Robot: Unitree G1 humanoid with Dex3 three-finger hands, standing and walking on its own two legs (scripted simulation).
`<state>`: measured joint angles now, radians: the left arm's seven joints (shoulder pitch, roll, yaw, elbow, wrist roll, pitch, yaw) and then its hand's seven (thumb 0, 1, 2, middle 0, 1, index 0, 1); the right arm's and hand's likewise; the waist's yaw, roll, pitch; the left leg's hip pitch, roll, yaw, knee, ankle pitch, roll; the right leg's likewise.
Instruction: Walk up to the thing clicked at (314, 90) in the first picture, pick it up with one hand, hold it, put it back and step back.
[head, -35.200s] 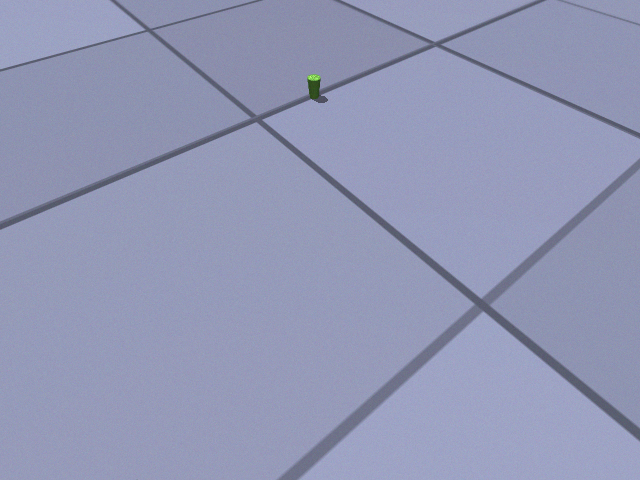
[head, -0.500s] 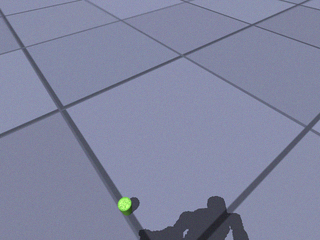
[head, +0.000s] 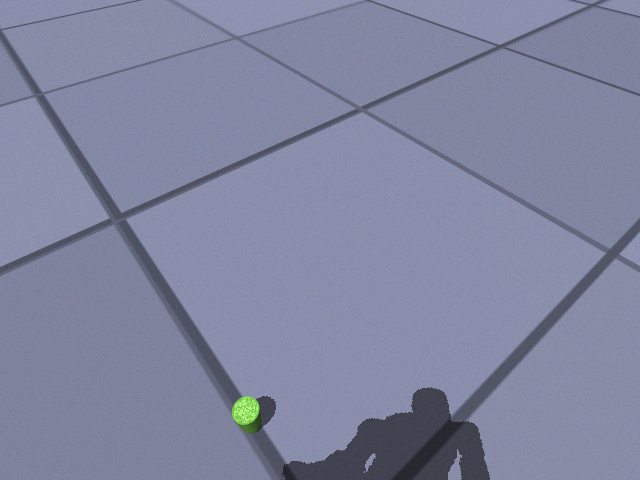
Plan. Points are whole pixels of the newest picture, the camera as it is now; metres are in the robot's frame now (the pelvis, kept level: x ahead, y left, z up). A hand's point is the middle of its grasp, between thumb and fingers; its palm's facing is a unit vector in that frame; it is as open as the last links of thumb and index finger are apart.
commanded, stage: stand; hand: left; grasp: from above
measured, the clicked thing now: (248, 417) +0.41 +0.25 -0.72
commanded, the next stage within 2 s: step back in 0.76 s
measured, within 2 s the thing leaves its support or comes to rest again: neither
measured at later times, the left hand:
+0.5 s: hand out of the picture +0.05 +0.24 -0.17, palm faces +0.01 -0.95 -0.32, open 7.3 cm
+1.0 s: hand out of the picture +0.08 +0.27 -0.17, palm faces +0.00 -0.92 -0.39, open 7.3 cm
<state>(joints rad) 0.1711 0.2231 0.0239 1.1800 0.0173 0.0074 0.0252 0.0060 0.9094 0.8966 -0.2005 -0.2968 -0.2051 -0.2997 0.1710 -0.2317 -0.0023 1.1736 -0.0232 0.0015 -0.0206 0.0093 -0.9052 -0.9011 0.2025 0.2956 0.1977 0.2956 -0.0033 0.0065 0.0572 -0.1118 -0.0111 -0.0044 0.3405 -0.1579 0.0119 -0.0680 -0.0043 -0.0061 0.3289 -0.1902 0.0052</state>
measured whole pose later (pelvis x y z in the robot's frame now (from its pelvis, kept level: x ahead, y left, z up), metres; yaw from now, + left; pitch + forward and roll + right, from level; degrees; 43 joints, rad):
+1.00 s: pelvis -0.03 +0.00 -0.02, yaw +0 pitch -2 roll +0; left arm 0.06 0.39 0.06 1.00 0.00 0.03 0.01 0.01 0.91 0.90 -0.20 -0.30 -0.21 -0.30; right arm 0.04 -0.39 -0.04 1.02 0.00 0.04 0.01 0.01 -0.90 -0.90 0.20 0.30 0.20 0.30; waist -0.01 0.00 0.15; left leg -0.32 -0.01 -0.01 0.58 -0.22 0.02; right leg -0.28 0.00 -0.01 0.57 -0.26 -0.01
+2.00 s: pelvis -0.26 +0.01 -0.03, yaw -3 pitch -3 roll -1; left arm 0.16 0.39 0.08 0.86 0.02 0.03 0.01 0.01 0.91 0.90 -0.20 -0.30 -0.21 -0.30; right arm 0.06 -0.39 -0.04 0.83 -0.02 0.05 0.00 0.01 -0.90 -0.90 0.21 0.30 0.20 0.30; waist 0.00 0.04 0.20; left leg -0.41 0.06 0.05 0.72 -0.26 0.02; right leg -0.24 0.05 0.04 0.67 -0.38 -0.01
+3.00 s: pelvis -0.60 +0.00 -0.03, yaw +2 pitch -2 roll +2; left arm 0.13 0.41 0.07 0.82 0.04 0.04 0.01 0.01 0.90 0.90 -0.21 -0.30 -0.21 -0.30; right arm 0.19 -0.39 -0.05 0.91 -0.03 0.04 -0.01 0.01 -0.90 -0.90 0.20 0.30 0.20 0.30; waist 0.01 -0.03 0.16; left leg -0.24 -0.05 -0.02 0.65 -0.38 0.01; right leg -0.41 -0.08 -0.02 0.73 -0.27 0.00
